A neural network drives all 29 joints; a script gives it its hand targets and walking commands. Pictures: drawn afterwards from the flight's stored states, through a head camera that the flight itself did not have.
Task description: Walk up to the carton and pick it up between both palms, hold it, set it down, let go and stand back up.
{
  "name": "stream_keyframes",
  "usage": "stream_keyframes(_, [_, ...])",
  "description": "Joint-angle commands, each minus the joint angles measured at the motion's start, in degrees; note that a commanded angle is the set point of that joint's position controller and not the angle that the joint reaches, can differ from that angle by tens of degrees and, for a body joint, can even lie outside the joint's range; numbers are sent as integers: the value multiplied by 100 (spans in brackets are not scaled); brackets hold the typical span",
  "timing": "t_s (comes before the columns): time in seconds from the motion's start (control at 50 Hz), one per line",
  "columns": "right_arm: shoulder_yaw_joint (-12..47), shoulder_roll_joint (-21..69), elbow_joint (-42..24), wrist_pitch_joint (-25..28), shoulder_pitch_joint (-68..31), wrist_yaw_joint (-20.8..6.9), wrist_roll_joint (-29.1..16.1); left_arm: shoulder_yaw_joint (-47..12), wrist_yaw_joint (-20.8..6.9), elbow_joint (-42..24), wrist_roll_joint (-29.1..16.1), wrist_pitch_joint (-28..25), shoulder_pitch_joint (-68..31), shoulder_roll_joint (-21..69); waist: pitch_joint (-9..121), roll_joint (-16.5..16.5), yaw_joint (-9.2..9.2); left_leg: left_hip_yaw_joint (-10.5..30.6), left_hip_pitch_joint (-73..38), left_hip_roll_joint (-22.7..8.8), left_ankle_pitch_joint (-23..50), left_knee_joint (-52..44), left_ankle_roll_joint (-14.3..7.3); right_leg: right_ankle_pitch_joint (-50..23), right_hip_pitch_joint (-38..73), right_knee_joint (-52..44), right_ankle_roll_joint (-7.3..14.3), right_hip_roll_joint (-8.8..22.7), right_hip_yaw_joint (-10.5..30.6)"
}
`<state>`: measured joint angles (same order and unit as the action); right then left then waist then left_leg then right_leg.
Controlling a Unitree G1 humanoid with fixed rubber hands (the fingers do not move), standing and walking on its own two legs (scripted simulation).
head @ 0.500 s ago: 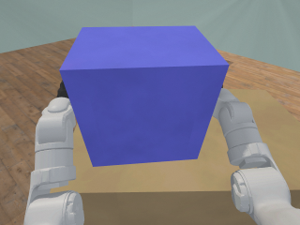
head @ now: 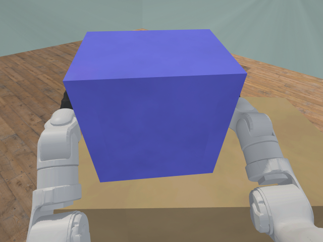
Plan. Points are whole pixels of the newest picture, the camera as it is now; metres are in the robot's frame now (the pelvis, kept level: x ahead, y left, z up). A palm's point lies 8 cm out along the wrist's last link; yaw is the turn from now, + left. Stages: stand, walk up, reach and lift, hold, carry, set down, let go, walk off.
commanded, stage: hold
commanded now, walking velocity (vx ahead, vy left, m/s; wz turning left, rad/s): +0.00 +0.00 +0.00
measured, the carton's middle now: (154, 106) +0.37 +0.00 +0.21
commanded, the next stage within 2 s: set down in 0.20 s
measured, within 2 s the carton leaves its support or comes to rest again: neither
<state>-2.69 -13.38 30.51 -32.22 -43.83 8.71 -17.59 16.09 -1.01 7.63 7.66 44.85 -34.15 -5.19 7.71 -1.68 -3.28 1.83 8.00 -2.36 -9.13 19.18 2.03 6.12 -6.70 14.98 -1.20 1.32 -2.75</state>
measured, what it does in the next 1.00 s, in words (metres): stands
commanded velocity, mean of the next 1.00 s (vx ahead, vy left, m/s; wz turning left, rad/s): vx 0.00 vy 0.00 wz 0.00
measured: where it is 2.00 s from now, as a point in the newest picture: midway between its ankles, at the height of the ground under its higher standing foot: outside the picture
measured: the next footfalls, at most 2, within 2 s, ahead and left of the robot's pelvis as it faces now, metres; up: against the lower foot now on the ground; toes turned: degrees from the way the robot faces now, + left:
none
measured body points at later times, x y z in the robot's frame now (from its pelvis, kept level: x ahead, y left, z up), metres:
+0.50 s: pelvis +0.00 +0.00 +0.00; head -0.05 +0.02 +0.45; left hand +0.39 +0.20 +0.22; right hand +0.40 -0.17 +0.21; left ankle +0.02 +0.14 -0.75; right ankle +0.02 -0.13 -0.75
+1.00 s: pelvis +0.02 +0.00 +0.00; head -0.01 +0.03 +0.45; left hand +0.40 +0.18 +0.15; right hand +0.40 -0.19 +0.16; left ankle +0.02 +0.14 -0.75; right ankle +0.02 -0.13 -0.75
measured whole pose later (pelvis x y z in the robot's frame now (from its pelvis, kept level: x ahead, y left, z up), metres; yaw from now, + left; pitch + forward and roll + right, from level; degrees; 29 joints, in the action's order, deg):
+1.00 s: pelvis +0.02 +0.00 +0.00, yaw +1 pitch -4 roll -1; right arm -1.8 -11.7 35.1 -10.5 -34.0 6.1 -10.6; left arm 12.6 0.6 15.0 7.5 25.2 -28.5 -4.0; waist 1.1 -2.8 -4.1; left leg 3.1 4.7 -2.0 -12.1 20.7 1.8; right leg 8.7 -2.0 14.8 -1.7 1.7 -4.0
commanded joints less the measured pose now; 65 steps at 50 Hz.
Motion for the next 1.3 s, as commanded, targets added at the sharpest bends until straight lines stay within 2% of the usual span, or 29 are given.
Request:
stream_keyframes(0.0, [1678, 3517, -1958, 303, -4544, -1000, -765, -2536, -857, -1127, -1008, -462, -4983, 2858, 1926, 302, -73, -175, -66, 549, 1037, -291, 52, -693, 1036, 43, -1, -480, 152])
stream_keyframes(0.04, [1685, 3533, -2531, 416, -4685, -994, -863, -2753, -850, -1414, -1157, -504, -4865, 3029, 2629, 399, -85, -146, -286, 541, 1357, -203, 99, -1095, 1278, 109, 10, -539, 185])
stream_keyframes(0.08, [1816, 3541, -2568, 385, -4695, -995, -945, -2781, -803, -1604, -1172, -522, -4937, 2996, 2797, 434, -34, -153, -459, 543, 1714, -129, 167, -1299, 1365, 178, -18, -577, 146])
stream_keyframes(0.14, [1698, 3475, -2249, 340, -4687, -995, -795, -2499, -830, -923, -958, -446, -4706, 2820, 2098, 279, 18, -188, -96, 579, 1153, -233, 42, -855, 1191, 71, -50, -527, 162])
stream_keyframes(0.18, [1750, 3635, -2141, 347, -4695, -1014, -757, -2571, -863, -1118, -986, -474, -4917, 2952, 2153, 220, 46, -178, -69, 544, 973, -285, 31, -656, 1167, 81, -14, -521, 164])
stream_keyframes(0.2, [1918, 3636, -2058, 442, -4679, -1034, -600, -2801, -924, -1325, -1159, -599, -5130, 2862, 2291, 338, -47, -204, -23, 584, 988, -238, -38, -549, 1337, 31, -24, -470, 107])
stream_keyframes(0.22, [1948, 3588, -2187, 559, -4830, -1027, -555, -2636, -955, -1004, -1062, -658, -5051, 2854, 2211, 349, 35, -223, 36, 603, 958, -252, -28, -453, 1373, 14, -6, -458, 121])
stream_keyframes(0.34, [1308, 3676, -1654, 1331, -5045, -1150, 247, -2142, -1129, -332, -664, -1216, -5360, 2884, 1862, 270, 8, -334, -153, 591, 271, -472, -52, 149, 1308, -57, -4, -352, -9])
stream_keyframes(0.38, [1328, 3707, -1681, 1706, -4869, -1131, 414, -2042, -1215, -5, -588, -1427, -4878, 2832, 1974, 8, 98, -389, -229, 623, 663, -367, -133, -272, 1527, -25, -50, -348, -83])
stream_keyframes(0.5, [904, 3462, -1048, 2457, -4402, -1185, 1135, -1888, -1335, 551, -138, -1758, -4380, 2852, 1307, 45, -67, -480, -460, 561, 596, -467, -71, -85, 1447, -91, -85, -352, -308])
stream_keyframes(0.52, [990, 3446, -1058, 2558, -4262, -1168, 1140, -1865, -1330, 693, -86, -1791, -4079, 2865, 1405, -32, 40, -509, -541, 560, 798, -432, -68, -263, 1526, -82, -93, -381, -312])
stream_keyframes(0.54, [1040, 3399, -1398, 2713, -4493, -1159, 1093, -2028, -1295, 514, -141, -1862, -4227, 2941, 1695, 159, 22, -486, -619, 585, 1102, -311, 2, -489, 1587, -15, -81, -388, -338])
stream_keyframes(0.58, [1286, 3330, -1740, 2967, -4492, -1088, 1009, -2402, -1176, 236, -359, -2023, -4018, 3091, 1854, 126, -42, -452, -1007, 560, 2155, -52, 158, -1068, 1590, 63, -103, -486, -400])
stream_keyframes(0.6, [1377, 3334, -1763, 3042, -4408, -1078, 887, -2638, -1079, 8, -455, -2118, -4055, 3103, 2161, 137, -184, -368, -1301, 535, 2625, 89, 207, -1261, 1460, 83, -113, -515, -424])
stream_keyframes(0.66, [1494, 3235, -1976, 3125, -4253, -1040, 829, -2991, -911, -225, -602, -2279, -4011, 3340, 2310, 442, -194, -334, -1596, 512, 3031, 266, 359, -1163, 1165, 19, -49, -544, -424])
stream_keyframes(0.68, [1490, 3180, -2155, 3164, -4332, -1053, 788, -3078, -828, -324, -669, -2317, -3995, 3305, 2395, 352, -196, -306, -1557, 507, 3139, 323, 361, -1175, 1117, 46, -28, -560, -426])
stream_keyframes(0.72, [1618, 3163, -2208, 3173, -4069, -1005, 741, -3261, -743, -586, -707, -2401, -3913, 3255, 2612, 491, -316, -253, -1706, 507, 3454, 392, 411, -1578, 1182, 89, -43, -550, -417])
stream_keyframes(0.74, [1742, 3228, -2153, 3119, -3965, -1002, 649, -3293, -701, -687, -745, -2440, -3880, 3294, 2610, 522, -175, -255, -1738, 511, 3582, 447, 456, -1696, 1272, 140, -24, -546, -351])
stream_keyframes(0.78, [1910, 3249, -2223, 3086, -3910, -1045, 500, -3420, -584, -860, -820, -2516, -3965, 3408, 2739, 727, -115, -203, -1735, 512, 3864, 534, 508, -1750, 1238, 197, 19, -546, -306])
stream_keyframes(0.82, [1975, 3310, -2107, 3042, -3614, -1075, 474, -3494, -517, -1014, -814, -2546, -3988, 3404, 2752, 706, -176, -128, -1750, 486, 3931, 569, 504, -1876, 1250, 184, 19, -572, -286])
stream_keyframes(0.86, [2034, 3265, -2031, 2942, -3438, -1079, 405, -3293, -544, -873, -741, -2485, -3674, 3238, 2433, 423, -114, -151, -1480, 549, 3719, 460, 436, -2091, 1438, 218, -50, -553, -248])
stream_keyframes(0.96, [1993, 3457, -2180, 2827, -3659, -1057, 512, -2998, -690, -484, -637, -2355, -3616, 3190, 2232, 285, -48, -262, -839, 605, 2485, 193, 258, -2165, 1707, 309, -95, -413, -190])
stream_keyframes(0.98, [2104, 3518, -2219, 2823, -3711, -1074, 451, -2937, -704, -502, -588, -2365, -3622, 3217, 2281, 245, 125, -270, -796, 609, 2365, 145, 227, -2086, 1878, 255, -87, -407, -162])
stream_keyframes(1.0, [1923, 3557, -1974, 2795, -3586, -1102, 601, -2932, -709, -411, -577, -2400, -3749, 3213, 2169, 251, -19, -248, -689, 593, 2202, 85, 225, -1975, 1716, 294, -117, -428, -212])
stream_keyframes(1.08, [1411, 3457, -1531, 2819, -3786, -1207, 911, -2429, -836, 330, -376, -2402, -3863, 3094, 1669, 51, 32, -328, -458, 575, 1296, -223, 92, -1076, 1484, 94, -156, -385, -266])
stream_keyframes(1.16, [1340, 3543, -1406, 3076, -3971, -1265, 1143, -2282, -850, 683, -286, -2619, -3844, 3205, 1929, 64, 155, -425, -590, 543, 1568, -162, 108, -1213, 1466, 132, -135, -434, -298])
stream_keyframes(1.18, [1144, 3553, -1160, 3095, -3937, -1255, 1245, -2242, -856, 737, -336, -2676, -3979, 3174, 1874, 58, 24, -425, -580, 561, 1330, -217, 99, -1061, 1383, 97, -149, -381, -278])
stream_keyframes(1.26, [982, 3567, -956, 3303, -3943, -1294, 1401, -2182, -811, 1020, -293, -2872, -3956, 3183, 2003, 118, 83, -427, -664, 547, 1577, -155, 139, -1077, 1294, 88, -157, -430, -343])
stream_keyframes(1.28, [923, 3469, -761, 3315, -3808, -1306, 1415, -2277, -764, 986, -345, -2952, -4083, 3197, 1991, 209, -38, -418, -710, 520, 1539, -152, 157, -1030, 1211, 76, -150, -426, -389])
